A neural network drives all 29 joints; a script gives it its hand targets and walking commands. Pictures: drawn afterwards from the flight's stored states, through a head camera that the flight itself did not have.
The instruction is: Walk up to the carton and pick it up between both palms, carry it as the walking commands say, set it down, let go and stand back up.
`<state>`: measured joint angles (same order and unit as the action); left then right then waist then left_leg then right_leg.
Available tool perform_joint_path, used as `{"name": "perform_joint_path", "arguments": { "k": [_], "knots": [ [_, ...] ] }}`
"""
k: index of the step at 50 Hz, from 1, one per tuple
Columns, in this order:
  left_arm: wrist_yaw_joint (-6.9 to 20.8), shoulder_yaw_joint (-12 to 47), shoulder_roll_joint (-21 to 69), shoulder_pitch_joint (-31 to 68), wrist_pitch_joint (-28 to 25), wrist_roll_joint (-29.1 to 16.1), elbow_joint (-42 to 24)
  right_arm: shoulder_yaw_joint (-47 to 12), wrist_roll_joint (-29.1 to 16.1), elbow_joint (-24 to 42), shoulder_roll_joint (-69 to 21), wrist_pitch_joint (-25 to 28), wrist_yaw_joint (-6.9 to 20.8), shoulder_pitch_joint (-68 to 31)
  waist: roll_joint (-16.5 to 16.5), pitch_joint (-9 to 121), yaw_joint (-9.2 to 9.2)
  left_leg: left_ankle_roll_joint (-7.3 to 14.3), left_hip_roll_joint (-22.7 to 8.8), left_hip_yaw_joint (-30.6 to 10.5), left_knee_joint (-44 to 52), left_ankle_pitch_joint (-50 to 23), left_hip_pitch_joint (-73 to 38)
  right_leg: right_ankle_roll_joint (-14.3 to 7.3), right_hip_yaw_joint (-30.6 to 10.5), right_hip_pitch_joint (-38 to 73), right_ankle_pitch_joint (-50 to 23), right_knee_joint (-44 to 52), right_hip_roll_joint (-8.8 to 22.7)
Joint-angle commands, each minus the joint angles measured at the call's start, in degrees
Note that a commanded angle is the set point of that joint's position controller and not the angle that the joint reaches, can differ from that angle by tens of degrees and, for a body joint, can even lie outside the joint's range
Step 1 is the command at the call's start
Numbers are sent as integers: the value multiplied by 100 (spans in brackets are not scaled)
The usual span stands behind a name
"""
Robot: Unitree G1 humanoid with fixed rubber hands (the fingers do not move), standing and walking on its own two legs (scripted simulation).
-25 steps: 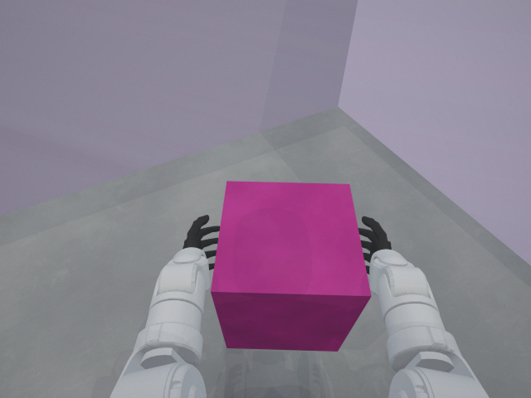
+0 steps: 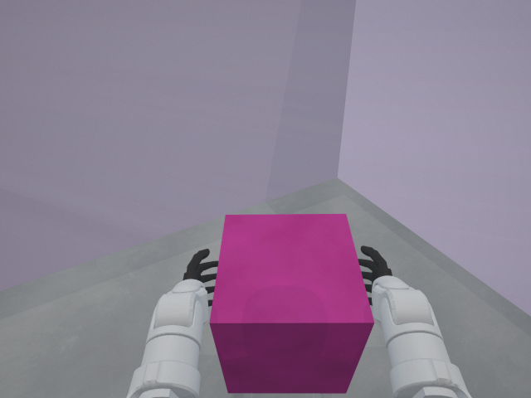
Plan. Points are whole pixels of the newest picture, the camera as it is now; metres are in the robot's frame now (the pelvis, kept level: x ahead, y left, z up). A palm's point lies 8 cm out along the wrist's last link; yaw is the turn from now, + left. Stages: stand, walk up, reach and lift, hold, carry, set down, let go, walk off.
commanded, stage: reach and lift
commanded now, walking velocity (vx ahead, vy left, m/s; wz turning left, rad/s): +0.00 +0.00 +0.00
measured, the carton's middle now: (286, 304) +0.33 -0.01 +0.00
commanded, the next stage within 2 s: hold in 1.10 s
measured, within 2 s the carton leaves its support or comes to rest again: neither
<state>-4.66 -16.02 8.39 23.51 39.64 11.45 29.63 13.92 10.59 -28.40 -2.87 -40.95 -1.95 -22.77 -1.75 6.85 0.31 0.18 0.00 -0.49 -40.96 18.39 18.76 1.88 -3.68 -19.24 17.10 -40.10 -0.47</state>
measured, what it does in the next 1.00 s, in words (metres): stands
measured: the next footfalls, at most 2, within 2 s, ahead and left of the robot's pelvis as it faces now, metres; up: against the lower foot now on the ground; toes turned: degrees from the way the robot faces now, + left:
none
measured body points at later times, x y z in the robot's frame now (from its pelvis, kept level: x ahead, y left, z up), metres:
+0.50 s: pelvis +0.02 +0.00 +0.01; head -0.04 +0.00 +0.46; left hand +0.34 +0.14 +0.06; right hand +0.34 -0.16 +0.06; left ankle +0.04 +0.12 -0.72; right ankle +0.05 -0.14 -0.72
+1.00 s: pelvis +0.00 +0.00 +0.01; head -0.07 +0.00 +0.46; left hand +0.31 +0.14 +0.06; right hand +0.31 -0.16 +0.06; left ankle +0.04 +0.12 -0.72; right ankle +0.05 -0.14 -0.72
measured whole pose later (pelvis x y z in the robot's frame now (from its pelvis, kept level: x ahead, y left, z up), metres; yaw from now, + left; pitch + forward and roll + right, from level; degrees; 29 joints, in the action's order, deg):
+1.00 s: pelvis +0.00 +0.00 +0.01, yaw +0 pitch -6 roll +0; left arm -4.0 -16.5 10.0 20.0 43.7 12.1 23.2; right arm 12.9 10.6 -22.7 -4.0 -44.8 -1.7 -19.4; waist -1.2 4.4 0.3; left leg 0.2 0.0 -0.5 -32.9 14.8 11.8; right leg 1.9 -3.8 -12.1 13.3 -31.6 -0.2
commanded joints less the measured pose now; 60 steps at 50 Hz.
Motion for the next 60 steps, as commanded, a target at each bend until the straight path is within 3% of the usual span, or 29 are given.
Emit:
{"name": "perform_joint_path", "arguments": {
  "k": [1, 3, 6, 11, 13, 15, 24, 26, 27, 30, 31, 33, 39, 45, 48, 51, 57, 60],
  "knots": [
    [1940, 2545, 5832, 5041, -143, -1441, -253, -2884, -1550, 337, -6557, 220, 1819, -5273, 427, 860, -129, 67, 366, -284, 1439, 489, -610, -196, 14, 808, 638, 1252, -406],
    [1959, 2492, 5843, 5224, -118, -1453, -182, -2793, -1533, 205, -6559, 183, 1855, -5391, 321, 838, -169, 65, 334, -288, 1566, 736, -498, -207, 59, 866, 721, 1225, -427],
    [1960, 2369, 5777, 5053, -26, -1390, 17, -2834, -1555, 123, -6610, 102, 1857, -5461, 432, 877, -292, 52, 384, -196, 1580, 614, -619, -200, 3, 873, 849, 1370, -371],
    [2011, 2290, 5784, 4944, 41, -1338, 235, -2614, -1452, 38, -6391, 82, 1892, -5410, 346, 987, -208, 22, 328, -232, 1694, 524, -693, -200, 62, 934, 605, 1404, -390],
    [2015, 2383, 5865, 4847, 51, -1323, 95, -2512, -1418, 42, -6351, 78, 1904, -5182, 142, 976, -131, -23, 360, -214, 1712, 333, -751, -224, 63, 978, 336, 1416, -394],
    [2007, 2510, 5939, 4638, 60, -1353, -33, -2600, -1466, 243, -6355, 88, 1904, -5071, 102, 1150, -133, -38, 358, -228, 1701, -27, -927, -230, 69, 1077, -20, 1403, -409],
    [1835, 3476, 6188, 3490, 139, -1721, -1230, -3516, -1774, 1564, -6334, 11, 1768, -4014, 164, 2469, -122, -161, 409, -374, 1442, -2948, -1981, -157, -14, 1808, -2509, 1340, -497],
    [1809, 3447, 6103, 3261, 178, -1675, -1317, -3510, -1729, 1585, -6288, -40, 1735, -3737, 110, 2353, -164, -190, 398, -410, 1479, -3227, -2029, -139, -56, 1834, -2739, 1394, -493],
    [1790, 3447, 6020, 3150, 206, -1627, -1346, -3390, -1658, 1477, -6191, -64, 1725, -3506, 96, 2160, -101, -221, 380, -446, 1549, -3384, -2066, -135, -57, 1804, -2745, 1452, -503],
    [1764, 3655, 6041, 3041, 232, -1659, -1675, -3559, -1689, 1811, -6179, -56, 1696, -3400, 141, 2074, -129, -214, 382, -486, 1604, -3442, -2164, -128, -72, 1813, -2796, 1497, -497],
    [1752, 3658, 5982, 3060, 253, -1621, -1672, -3445, -1661, 1774, -6104, -58, 1682, -3402, 38, 1929, -119, -221, 374, -508, 1617, -3395, -2134, -137, -96, 1759, -2673, 1524, -485],
    [1752, 3632, 5885, 2997, 266, -1579, -1716, -3455, -1578, 1754, -6129, -81, 1670, -3256, 211, 1802, -124, -199, 383, -492, 1680, -3125, -2061, -117, -81, 1815, -2610, 1555, -481],
    [1790, 3676, 5775, 3122, 240, -1519, -1734, -3468, -1525, 1765, -6173, -38, 1664, -3370, 245, 1572, -137, -103, 407, -460, 1710, -2152, -1730, -145, -91, 1768, -2039, 1567, -430],
    [1880, 3467, 5748, 3444, 211, -1460, -1342, -3292, -1445, 1496, -6221, -28, 1711, -3768, 400, 1112, -119, -8, 395, -438, 1792, -838, -1313, -176, -38, 1481, -808, 1613, -409],
    [1951, 3258, 5696, 3784, 180, -1373, -1015, -3049, -1368, 1126, -6265, -20, 1770, -3992, 287, 768, -117, 22, 366, -396, 1889, 84, -1008, -218, -24, 1241, 26, 1671, -380],
    [1994, 3223, 5768, 3937, 106, -1386, -853, -3017, -1392, 993, -6392, 29, 1826, -4173, 362, 720, -145, 66, 367, -350, 1922, 508, -976, -231, 14, 1088, 457, 1680, -371],
    [2027, 3215, 5898, 3804, 58, -1331, -680, -3004, -1371, 898, -6301, 82, 1910, -4116, 199, 755, -123, 47, 364, -354, 1998, 432, -1069, -257, 77, 1128, 312, 1682, -396],
    [2021, 3295, 5897, 3474, 82, -1315, -779, -3052, -1360, 1002, -6320, 71, 1899, -3855, 272, 922, -107, 48, 384, -326, 1981, -14, -1255, -253, 74, 1244, -27, 1739, -408]
  ]
}}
